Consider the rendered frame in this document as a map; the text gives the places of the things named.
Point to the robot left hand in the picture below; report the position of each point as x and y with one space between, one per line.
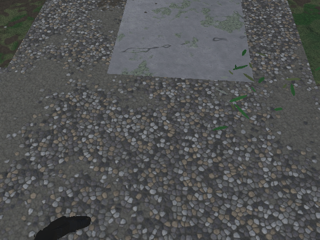
62 226

